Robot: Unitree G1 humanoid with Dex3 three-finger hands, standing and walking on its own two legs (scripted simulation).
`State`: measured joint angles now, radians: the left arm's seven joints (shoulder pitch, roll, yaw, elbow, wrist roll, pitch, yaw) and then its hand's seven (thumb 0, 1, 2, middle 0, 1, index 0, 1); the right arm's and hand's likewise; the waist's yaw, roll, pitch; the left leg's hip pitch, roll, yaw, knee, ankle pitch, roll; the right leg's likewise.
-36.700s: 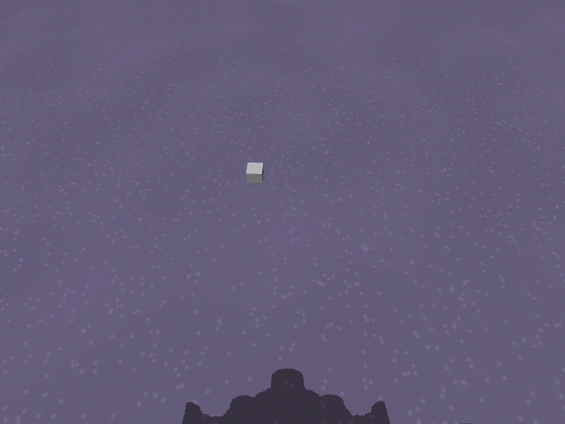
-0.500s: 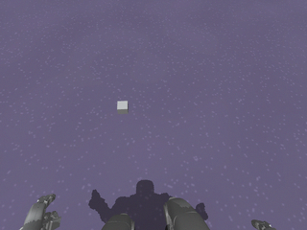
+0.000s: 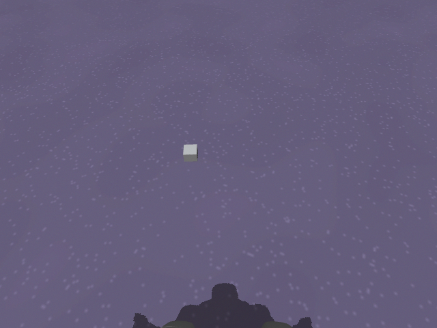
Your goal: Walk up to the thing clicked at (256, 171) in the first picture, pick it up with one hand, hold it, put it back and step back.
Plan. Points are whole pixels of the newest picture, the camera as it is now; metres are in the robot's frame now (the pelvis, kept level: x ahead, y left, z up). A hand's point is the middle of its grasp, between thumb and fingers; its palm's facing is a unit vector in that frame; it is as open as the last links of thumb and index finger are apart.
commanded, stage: step back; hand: left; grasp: from above
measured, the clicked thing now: (190, 153) +1.10 +0.21 -0.72
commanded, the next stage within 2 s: stand in 0.86 s
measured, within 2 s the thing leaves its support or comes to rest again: neither
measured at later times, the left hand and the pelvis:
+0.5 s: hand out of the picture +0.07 +0.26 -0.13, palm faces +0.05 -0.92 -0.39, open 7.4 cm; pelvis +0.03 -0.01 +0.01, yaw +1 degrees
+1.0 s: hand (94, 322) +0.14 +0.27 -0.13, palm faces -0.02 -0.94 -0.35, open 7.4 cm; pelvis +0.06 +0.01 +0.02, yaw -1 degrees
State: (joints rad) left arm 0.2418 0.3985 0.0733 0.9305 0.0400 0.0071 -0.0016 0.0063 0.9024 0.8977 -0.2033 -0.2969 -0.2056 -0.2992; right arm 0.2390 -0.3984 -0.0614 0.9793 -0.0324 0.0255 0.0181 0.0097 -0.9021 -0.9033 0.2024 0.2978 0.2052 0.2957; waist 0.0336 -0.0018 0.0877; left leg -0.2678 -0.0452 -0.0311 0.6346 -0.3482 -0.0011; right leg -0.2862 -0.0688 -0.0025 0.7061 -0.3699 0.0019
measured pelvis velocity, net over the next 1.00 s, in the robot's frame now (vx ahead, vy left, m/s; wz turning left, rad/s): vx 0.06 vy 0.01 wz -0.01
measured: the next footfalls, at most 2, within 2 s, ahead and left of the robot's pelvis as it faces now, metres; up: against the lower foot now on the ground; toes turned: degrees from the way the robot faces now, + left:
left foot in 0.54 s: +0.14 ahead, +0.14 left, +0.00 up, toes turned +2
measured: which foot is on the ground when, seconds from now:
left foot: down 0.00-0.26, up 0.28-0.52, down 0.54-1.00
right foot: down 0.00-1.00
